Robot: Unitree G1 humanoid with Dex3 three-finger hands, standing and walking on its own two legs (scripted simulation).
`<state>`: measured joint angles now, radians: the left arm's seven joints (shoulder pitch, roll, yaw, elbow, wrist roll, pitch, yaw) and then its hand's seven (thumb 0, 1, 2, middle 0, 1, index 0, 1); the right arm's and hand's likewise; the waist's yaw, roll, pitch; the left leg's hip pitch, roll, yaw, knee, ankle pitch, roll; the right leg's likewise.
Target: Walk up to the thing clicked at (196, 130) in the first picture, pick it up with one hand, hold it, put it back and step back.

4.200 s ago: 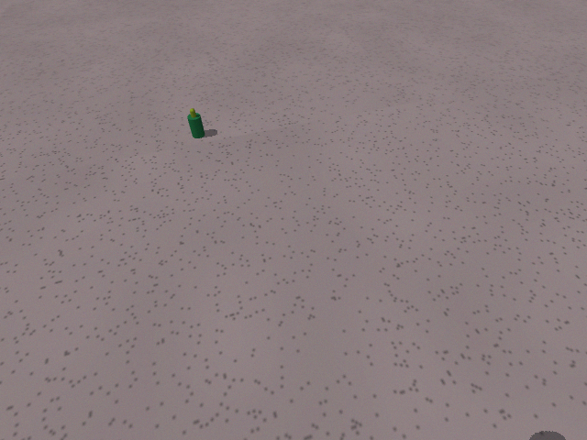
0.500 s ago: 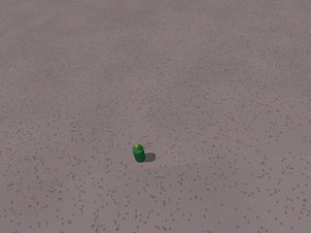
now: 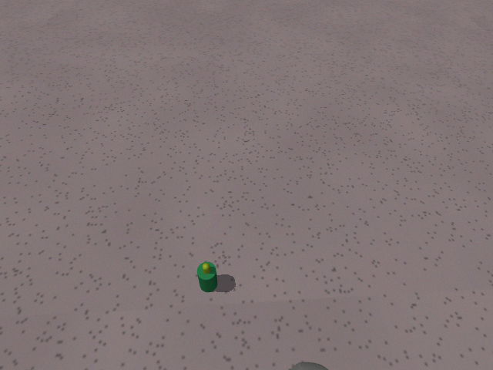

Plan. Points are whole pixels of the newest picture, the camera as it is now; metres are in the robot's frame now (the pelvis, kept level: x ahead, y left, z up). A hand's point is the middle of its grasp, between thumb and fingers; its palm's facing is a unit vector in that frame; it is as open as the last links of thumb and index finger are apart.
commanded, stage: walk up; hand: left
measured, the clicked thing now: (207, 274) +0.57 +0.16 -0.67
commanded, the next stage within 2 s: stand in 2.00 s
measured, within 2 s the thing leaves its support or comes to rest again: neither
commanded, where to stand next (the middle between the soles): +0.23 -0.01 m, yaw +0 degrees
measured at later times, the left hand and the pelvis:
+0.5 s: hand (101, 366) +0.17 +0.27 -0.13, palm faces -0.02 -0.90 -0.43, open 7.4 cm; pelvis +0.14 -0.02 +0.00, yaw +0 degrees
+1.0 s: hand (130, 310) +0.26 +0.25 -0.15, palm faces -0.03 -0.93 -0.37, open 7.4 cm; pelvis +0.19 -0.01 +0.00, yaw -1 degrees
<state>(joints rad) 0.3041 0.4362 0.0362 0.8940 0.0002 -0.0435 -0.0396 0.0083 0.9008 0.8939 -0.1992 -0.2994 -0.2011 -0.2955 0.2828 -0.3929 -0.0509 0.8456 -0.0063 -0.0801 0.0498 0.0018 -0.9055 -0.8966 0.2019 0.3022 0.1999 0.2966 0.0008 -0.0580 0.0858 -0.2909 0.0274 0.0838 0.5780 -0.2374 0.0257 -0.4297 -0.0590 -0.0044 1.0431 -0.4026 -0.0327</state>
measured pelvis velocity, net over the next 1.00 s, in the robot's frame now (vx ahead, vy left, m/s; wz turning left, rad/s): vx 0.19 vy -0.01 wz -0.01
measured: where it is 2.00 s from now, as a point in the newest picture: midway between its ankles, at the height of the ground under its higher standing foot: outside the picture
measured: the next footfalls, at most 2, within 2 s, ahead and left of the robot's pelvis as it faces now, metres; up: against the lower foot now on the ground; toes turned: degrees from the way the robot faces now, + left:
right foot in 0.20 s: +0.23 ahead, -0.14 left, +0.00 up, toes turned -3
left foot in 0.54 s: +0.27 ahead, +0.12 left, +0.00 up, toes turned -1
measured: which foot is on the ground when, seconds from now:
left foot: down 0.00-0.20, up 0.22-0.52, down 0.54-1.00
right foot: up 0.00-0.18, down 0.20-1.00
